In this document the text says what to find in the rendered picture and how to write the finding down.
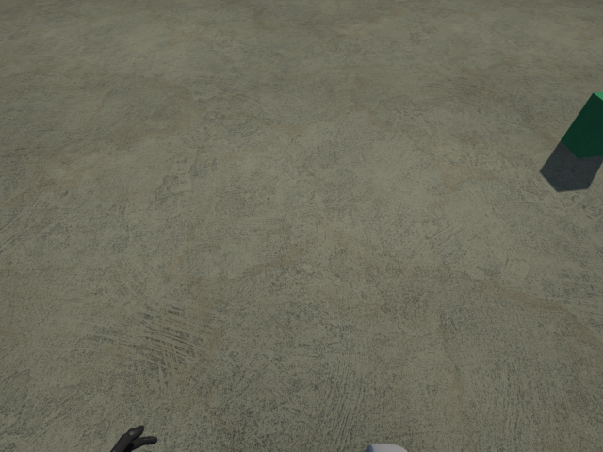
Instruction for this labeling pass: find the carton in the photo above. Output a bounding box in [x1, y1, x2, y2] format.
[561, 92, 603, 158]

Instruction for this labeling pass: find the robot left hand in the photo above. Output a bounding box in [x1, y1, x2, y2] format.
[110, 425, 157, 452]

